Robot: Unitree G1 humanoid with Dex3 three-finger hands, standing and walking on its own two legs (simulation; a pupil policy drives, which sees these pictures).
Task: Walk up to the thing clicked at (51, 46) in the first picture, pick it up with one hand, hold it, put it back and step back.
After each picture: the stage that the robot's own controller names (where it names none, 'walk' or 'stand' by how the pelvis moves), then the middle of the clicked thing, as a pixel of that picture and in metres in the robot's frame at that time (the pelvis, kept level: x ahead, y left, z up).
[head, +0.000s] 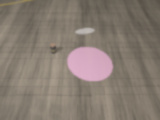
stand; (53, 48) +1.37 +0.31 -0.72
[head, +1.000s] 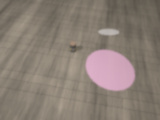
walk; (72, 46) +1.26 +0.13 -0.69
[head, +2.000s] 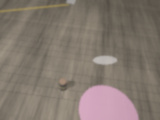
walk; (62, 84) +0.81 +0.12 -0.71
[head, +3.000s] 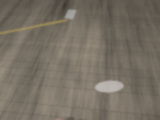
walk; out of the picture +0.49 +0.19 -0.69
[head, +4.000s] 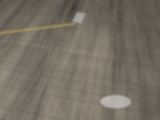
stand; out of the picture +0.36 +0.14 -0.71
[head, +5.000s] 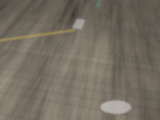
stand; out of the picture +0.36 +0.15 -0.72
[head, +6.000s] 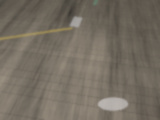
stand; out of the picture +0.37 +0.17 -0.73
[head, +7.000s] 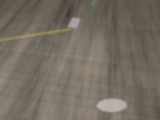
stand; out of the picture +0.35 +0.18 -0.73
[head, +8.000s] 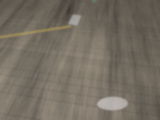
go down; out of the picture +0.34 +0.17 -0.73
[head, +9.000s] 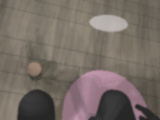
go down; (34, 71) +0.44 +0.18 -0.36
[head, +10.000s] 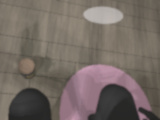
go down; (27, 69) +0.44 +0.20 -0.31
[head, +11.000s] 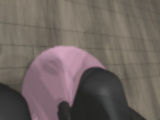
close in; out of the picture +0.43 +0.24 -0.22
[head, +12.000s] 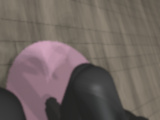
close; out of the picture +0.43 +0.25 -0.22
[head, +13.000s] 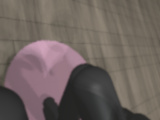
lift; out of the picture +0.40 +0.23 -0.23
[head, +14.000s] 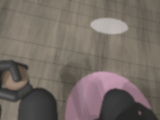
lift; (18, 83) +0.33 +0.22 -0.07
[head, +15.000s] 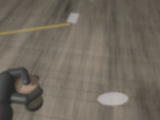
hold; (30, 93) +0.33 +0.17 +0.05
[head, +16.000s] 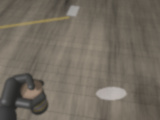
hold; (35, 98) +0.32 +0.16 +0.00
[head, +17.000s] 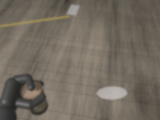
crouch; (35, 98) +0.32 +0.17 -0.01
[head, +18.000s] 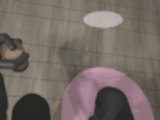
crouch; (15, 57) +0.45 +0.19 -0.10
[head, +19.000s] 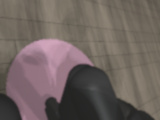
lower; out of the picture +0.42 +0.27 -0.23
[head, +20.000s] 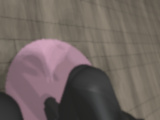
lower; out of the picture +0.42 +0.27 -0.23
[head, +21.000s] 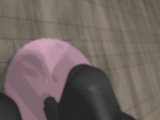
lower; out of the picture +0.43 +0.27 -0.23
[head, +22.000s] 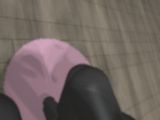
lower; out of the picture +0.43 +0.27 -0.23
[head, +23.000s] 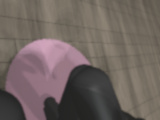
draw back; out of the picture +0.42 +0.26 -0.24
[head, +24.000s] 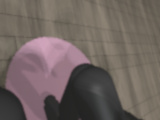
stand; out of the picture +0.42 +0.26 -0.23
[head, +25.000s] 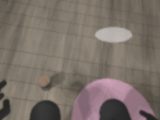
walk; (44, 83) +0.44 +0.18 -0.43
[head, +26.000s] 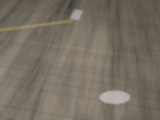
stand; out of the picture +0.38 +0.15 -0.66
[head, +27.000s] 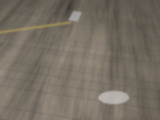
stand; out of the picture +0.38 +0.16 -0.67
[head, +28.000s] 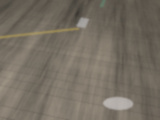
stand; out of the picture +0.40 +0.14 -0.71
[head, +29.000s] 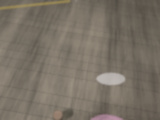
walk; (58, 117) +0.43 +0.12 -0.71
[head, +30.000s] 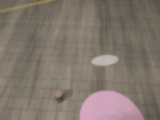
walk; (58, 96) +0.61 +0.20 -0.69
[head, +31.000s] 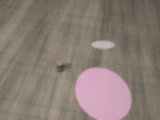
walk; (59, 66) +0.94 +0.18 -0.70
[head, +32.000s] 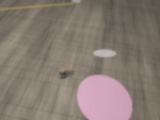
stand; (62, 73) +0.98 +0.16 -0.71
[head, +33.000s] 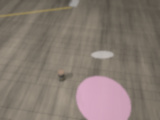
stand; (61, 75) +1.00 +0.18 -0.72
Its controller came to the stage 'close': yes
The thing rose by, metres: 0.71
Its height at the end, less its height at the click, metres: +0.00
